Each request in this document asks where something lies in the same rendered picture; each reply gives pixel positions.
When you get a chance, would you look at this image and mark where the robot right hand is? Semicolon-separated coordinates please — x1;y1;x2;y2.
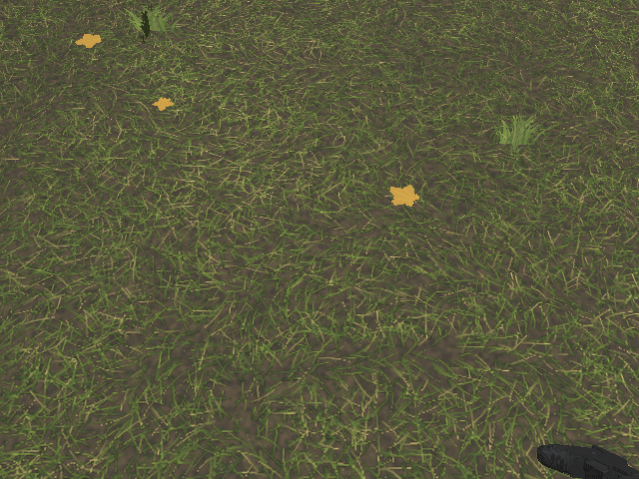
537;444;639;479

